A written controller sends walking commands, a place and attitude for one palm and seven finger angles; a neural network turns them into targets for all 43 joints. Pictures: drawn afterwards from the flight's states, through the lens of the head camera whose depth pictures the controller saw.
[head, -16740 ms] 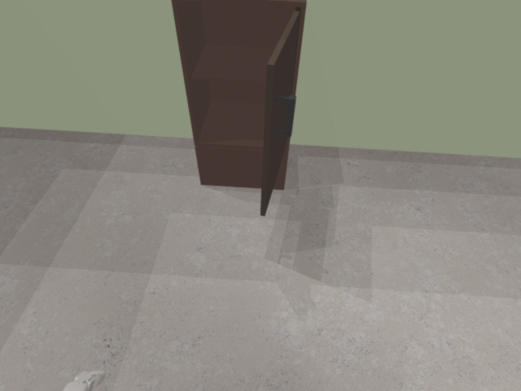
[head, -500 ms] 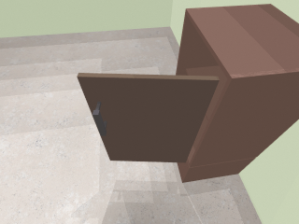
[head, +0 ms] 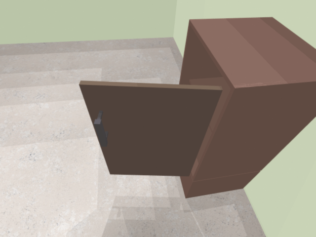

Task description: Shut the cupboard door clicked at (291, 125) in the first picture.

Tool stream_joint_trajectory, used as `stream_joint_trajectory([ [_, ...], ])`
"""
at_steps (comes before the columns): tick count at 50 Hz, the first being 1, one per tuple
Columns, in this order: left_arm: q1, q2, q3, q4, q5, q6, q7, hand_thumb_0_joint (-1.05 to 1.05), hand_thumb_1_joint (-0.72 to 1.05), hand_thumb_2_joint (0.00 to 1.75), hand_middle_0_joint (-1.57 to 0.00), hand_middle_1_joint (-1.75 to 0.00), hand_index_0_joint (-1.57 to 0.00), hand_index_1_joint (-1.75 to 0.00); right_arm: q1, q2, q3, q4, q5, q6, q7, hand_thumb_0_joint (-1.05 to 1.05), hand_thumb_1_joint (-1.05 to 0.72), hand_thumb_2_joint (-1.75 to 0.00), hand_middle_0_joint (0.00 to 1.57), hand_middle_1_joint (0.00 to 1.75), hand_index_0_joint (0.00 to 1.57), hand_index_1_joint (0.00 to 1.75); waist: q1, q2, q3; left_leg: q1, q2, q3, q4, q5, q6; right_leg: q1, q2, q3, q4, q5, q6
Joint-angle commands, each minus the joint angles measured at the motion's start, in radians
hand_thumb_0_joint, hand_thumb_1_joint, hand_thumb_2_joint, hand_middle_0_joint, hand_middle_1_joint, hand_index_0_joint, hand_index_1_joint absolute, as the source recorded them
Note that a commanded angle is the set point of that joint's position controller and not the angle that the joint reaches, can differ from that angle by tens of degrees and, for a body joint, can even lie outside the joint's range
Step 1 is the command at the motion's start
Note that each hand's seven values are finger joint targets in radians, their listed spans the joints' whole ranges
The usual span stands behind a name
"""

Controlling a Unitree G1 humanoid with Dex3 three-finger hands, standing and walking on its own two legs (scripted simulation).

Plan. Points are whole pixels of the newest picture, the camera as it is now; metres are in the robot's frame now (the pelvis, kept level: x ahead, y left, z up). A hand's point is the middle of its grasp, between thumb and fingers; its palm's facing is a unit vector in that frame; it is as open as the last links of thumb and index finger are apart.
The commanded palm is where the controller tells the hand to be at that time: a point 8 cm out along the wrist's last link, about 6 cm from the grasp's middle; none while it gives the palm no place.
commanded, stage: look again from close up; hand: left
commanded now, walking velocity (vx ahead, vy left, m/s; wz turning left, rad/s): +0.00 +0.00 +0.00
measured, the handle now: (102, 129) +0.45 +0.21 -0.05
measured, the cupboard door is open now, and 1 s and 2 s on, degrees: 80 80 80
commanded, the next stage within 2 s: raise the hand and make a fist in 0.50 s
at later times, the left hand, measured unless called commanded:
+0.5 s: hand out of the picture +0.06 +0.21 -0.18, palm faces -0.02 -0.98 -0.20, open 7.3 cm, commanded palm none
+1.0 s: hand (92, 212) +0.20 +0.19 -0.08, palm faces +0.00 -1.00 +0.04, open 6.3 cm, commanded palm +0.16 +0.25 -0.07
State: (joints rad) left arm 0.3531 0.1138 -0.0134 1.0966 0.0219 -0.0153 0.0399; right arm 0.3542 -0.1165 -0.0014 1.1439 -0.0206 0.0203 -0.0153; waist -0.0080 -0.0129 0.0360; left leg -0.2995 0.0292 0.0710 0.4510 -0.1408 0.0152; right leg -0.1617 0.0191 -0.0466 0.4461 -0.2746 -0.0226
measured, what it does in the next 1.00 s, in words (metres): lowers itself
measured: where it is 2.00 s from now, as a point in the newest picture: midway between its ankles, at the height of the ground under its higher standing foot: outside the picture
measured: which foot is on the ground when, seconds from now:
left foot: down 0.00-1.00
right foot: down 0.00-1.00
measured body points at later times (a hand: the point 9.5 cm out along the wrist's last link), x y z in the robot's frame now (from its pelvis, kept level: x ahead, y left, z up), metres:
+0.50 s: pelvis +0.04 +0.04 +0.00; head +0.04 +0.04 +0.45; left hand +0.06 +0.26 -0.16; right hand +0.04 -0.19 -0.16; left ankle +0.06 +0.11 -0.74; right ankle -0.02 -0.10 -0.74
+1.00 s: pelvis +0.01 +0.01 -0.09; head +0.04 +0.03 +0.35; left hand +0.19 +0.24 -0.08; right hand +0.23 -0.24 -0.12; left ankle +0.06 +0.11 -0.74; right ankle +0.04 -0.08 -0.74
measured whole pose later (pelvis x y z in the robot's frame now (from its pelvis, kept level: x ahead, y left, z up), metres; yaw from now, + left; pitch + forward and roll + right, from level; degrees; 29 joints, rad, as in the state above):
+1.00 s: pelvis +0.01 +0.01 -0.09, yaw +3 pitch +11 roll +0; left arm 0.37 0.20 0.11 0.24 -0.25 -0.52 -0.32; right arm 0.18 -0.27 -0.04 0.53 0.02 -0.27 0.02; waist -0.01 -0.06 -0.15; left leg -0.89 -0.02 0.03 1.16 -0.46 0.04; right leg -0.84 0.02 -0.07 1.18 -0.53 -0.06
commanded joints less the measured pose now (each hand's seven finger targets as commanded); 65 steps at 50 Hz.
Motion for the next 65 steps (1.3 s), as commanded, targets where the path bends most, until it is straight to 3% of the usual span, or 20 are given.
stream_joint_trajectory([
  [1,-0.002,0.162,0.026,-0.077,-0.004,-0.034,0.017,0.00,0.90,0.90,-0.20,-0.30,-0.20,-0.30,0.017,-0.071,-0.018,-0.105,0.001,-0.026,0.009,0.00,-0.90,-0.90,0.20,0.30,0.20,0.30,-0.051,0.120,0.001,0.071,0.035,-0.068,0.105,-0.143,-0.013,-0.209,-0.186,0.192,-0.148,-0.186,-0.073],
  [3,0.006,0.136,0.024,-0.074,-0.004,-0.042,0.018,0.00,0.90,0.90,-0.20,-0.30,-0.20,-0.30,0.079,-0.069,-0.006,-0.100,-0.002,-0.044,0.009,0.00,-0.90,-0.90,0.20,0.30,0.20,0.30,-0.044,0.072,-0.070,0.074,0.048,-0.084,0.070,-0.019,0.001,-0.125,-0.138,0.126,-0.071,-0.014,-0.072],
  [7,0.049,0.083,0.015,-0.055,-0.008,-0.020,0.014,0.00,0.90,0.90,-0.20,-0.30,-0.20,-0.30,0.062,-0.102,-0.005,-0.115,0.003,-0.049,-0.001,0.00,-0.90,-0.90,0.20,0.30,0.20,0.30,-0.009,0.005,0.018,-0.025,0.083,-0.148,-0.020,-0.103,0.039,-0.103,-0.081,0.085,-0.006,-0.057,-0.045],
  [29,0.039,0.133,0.016,-0.048,-0.005,-0.004,0.009,0.00,0.90,0.90,-0.20,-0.30,-0.20,-0.30,-0.035,-0.143,-0.007,-0.082,0.010,-0.056,-0.009,0.00,-0.90,-0.90,0.20,0.30,0.20,0.30,0.008,0.027,0.008,0.135,0.077,-0.102,-0.060,0.113,0.042,-0.056,-0.113,0.091,-0.043,0.108,-0.004],
  [30,0.046,0.151,0.016,-0.038,0.010,-0.015,0.042,0.00,0.90,0.90,-0.20,-0.30,-0.20,-0.30,-0.073,-0.190,-0.010,-0.150,0.017,-0.054,-0.006,0.00,-0.90,-0.90,0.20,0.30,0.20,0.30,0.008,-0.021,0.050,0.090,0.112,-0.127,0.091,0.338,0.020,-0.109,-0.122,0.110,-0.053,0.220,0.006],
  [31,-0.806,0.705,0.412,-1.730,-0.104,-0.276,0.073,0.00,0.90,0.90,-0.20,-0.30,-0.20,-0.30,0.013,-0.394,-0.066,-0.429,0.042,-0.254,-0.071,0.00,-0.90,-0.90,0.20,0.30,0.20,0.30,-0.164,0.091,-0.336,0.482,0.065,-0.181,0.113,0.407,0.001,-0.225,-0.018,-0.054,0.189,0.324,0.011],
  [32,-0.069,0.220,0.027,-1.414,-0.135,-0.198,0.072,0.00,0.90,0.90,-0.22,-0.32,-0.22,-0.32,-0.064,-0.255,0.019,-0.421,0.093,-0.352,-0.094,0.00,-0.90,-0.90,0.20,0.30,0.20,0.30,-0.028,0.452,-0.495,0.596,0.101,-0.219,0.043,0.472,-0.049,-0.283,0.005,-0.046,0.361,-0.012,0.006],
  [33,-0.046,0.226,0.060,-1.403,-0.159,-0.153,0.111,0.00,0.90,0.90,-0.24,-0.34,-0.24,-0.34,-0.077,-0.257,0.001,-0.382,0.062,-0.383,-0.085,0.00,-0.90,-0.90,0.20,0.30,0.20,0.30,0.001,0.391,-0.489,0.493,0.087,-0.211,-0.050,0.541,-0.105,-0.238,0.010,-0.009,0.343,-0.083,-0.009],
  [34,0.197,-0.037,-0.069,-1.056,-0.150,-0.024,0.105,0.00,0.90,0.90,-0.25,-0.36,-0.25,-0.36,-0.084,-0.202,-0.009,-0.328,0.063,-0.379,-0.050,0.00,-0.90,-0.90,0.20,0.30,0.20,0.30,-0.023,0.235,-0.291,0.317,0.092,-0.211,-0.092,0.365,-0.090,-0.322,-0.017,-0.005,0.337,-0.123,0.006],
  [35,-0.017,-0.018,-0.102,-1.269,-0.170,-0.047,0.101,0.00,0.90,0.90,-0.27,-0.38,-0.27,-0.38,-0.071,-0.250,-0.038,-0.411,0.063,-0.381,-0.023,0.00,-0.90,-0.90,0.20,0.30,0.20,0.30,-0.051,0.183,-0.157,0.158,0.077,-0.202,-0.050,0.123,-0.059,-0.331,-0.027,-0.012,0.288,-0.111,0.003],
  [38,0.060,0.082,0.062,-0.969,-0.164,-0.187,0.038,0.00,0.90,0.90,-0.33,-0.44,-0.33,-0.44,-0.135,-0.263,-0.051,-0.503,0.054,-0.394,-0.008,0.00,-0.90,-0.90,0.20,0.30,0.20,0.30,-0.056,-0.076,0.072,-0.187,-0.027,-0.156,0.139,-0.287,-0.025,-0.448,-0.026,-0.033,0.124,-0.170,-0.009],
  [42,0.209,0.080,0.146,-0.845,-0.281,-0.498,-0.212,0.00,0.90,0.90,-0.40,-0.52,-0.40,-0.52,-0.215,-0.263,-0.073,-0.610,0.024,-0.377,0.014,0.00,-0.90,-0.90,0.20,0.30,0.20,0.30,0.042,-0.397,-0.070,-0.509,-0.062,-0.089,0.444,-0.315,-0.032,-0.595,-0.048,0.073,0.285,-0.428,-0.013],
  [44,0.190,0.153,0.197,-0.819,-0.310,-0.600,-0.353,0.00,0.90,0.90,-0.44,-0.56,-0.44,-0.56,-0.231,-0.275,-0.087,-0.672,0.038,-0.357,0.027,0.00,-0.90,-0.90,0.20,0.30,0.20,0.30,0.050,-0.330,-0.112,-0.615,-0.071,-0.075,0.540,-0.337,-0.038,-0.572,-0.080,0.172,0.347,-0.406,-0.011],
  [46,0.184,0.205,0.230,-0.870,-0.292,-0.592,-0.396,0.00,0.90,0.90,-0.47,-0.60,-0.47,-0.60,-0.256,-0.269,-0.087,-0.747,0.053,-0.339,0.032,0.00,-0.90,-0.90,0.20,0.30,0.20,0.30,0.082,-0.101,-0.175,-0.656,-0.086,-0.051,0.577,-0.361,-0.019,-0.586,-0.068,0.191,0.404,-0.446,-0.022],
  [48,0.087,0.276,0.268,-1.065,-0.301,-0.567,-0.377,0.00,0.90,0.90,-0.51,-0.64,-0.51,-0.64,-0.269,-0.274,-0.086,-0.800,0.054,-0.326,0.032,0.00,-0.90,-0.90,0.20,0.30,0.20,0.30,0.097,0.125,-0.256,-0.617,-0.082,-0.059,0.574,-0.382,-0.008,-0.632,-0.044,0.177,0.459,-0.492,-0.037],
  [51,-0.018,0.278,0.259,-1.403,-0.328,-0.591,-0.297,0.00,0.90,0.90,-0.57,-0.70,-0.57,-0.70,-0.247,-0.252,-0.072,-0.839,0.046,-0.335,0.020,0.00,-0.90,-0.90,0.20,0.30,0.20,0.30,0.058,0.213,-0.397,-0.535,-0.058,-0.102,0.592,-0.385,0.012,-0.665,-0.024,0.166,0.487,-0.421,-0.032],
  [56,-0.038,0.212,0.137,-1.543,-0.314,-0.693,-0.264,0.00,0.90,0.90,-0.66,-0.80,-0.66,-0.80,-0.180,-0.249,-0.057,-0.741,0.029,-0.365,-0.008,0.00,-0.90,-0.90,0.20,0.30,0.20,0.30,-0.043,0.161,-0.399,-0.527,-0.030,-0.144,0.712,-0.202,0.027,-0.757,0.012,0.117,0.580,-0.153,-0.024],
  [59,0.007,0.177,0.104,-1.346,-0.306,-0.621,-0.336,0.00,0.90,0.90,-0.71,-0.86,-0.71,-0.86,-0.159,-0.262,-0.055,-0.711,0.033,-0.354,-0.021,0.00,-0.90,-0.90,0.20,0.30,0.20,0.30,-0.081,0.036,-0.332,-0.625,-0.026,-0.152,0.763,-0.210,0.029,-0.778,0.011,0.101,0.585,-0.115,0.000],
  [62,0.146,0.192,0.144,-1.211,-0.318,-0.439,-0.413,0.00,0.90,0.90,-0.77,-0.92,-0.77,-0.92,-0.169,-0.264,-0.065,-0.754,0.063,-0.316,-0.034,0.00,-0.90,-0.90,0.20,0.30,0.20,0.30,-0.024,-0.082,-0.383,-0.675,-0.029,-0.136,0.733,-0.212,0.028,-0.668,-0.006,0.125,0.541,-0.134,0.018],
  [65,0.205,0.271,0.278,-1.302,-0.348,-0.305,-0.415,0.00,0.90,0.90,-0.82,-0.98,-0.82,-0.98,-0.190,-0.243,-0.067,-0.805,0.074,-0.276,-0.036,0.00,-0.90,-0.90,0.20,0.30,0.20,0.30,0.064,-0.054,-0.545,-0.631,-0.041,-0.124,0.698,-0.104,0.020,-0.476,-0.034,0.152,0.551,0.052,0.042],
])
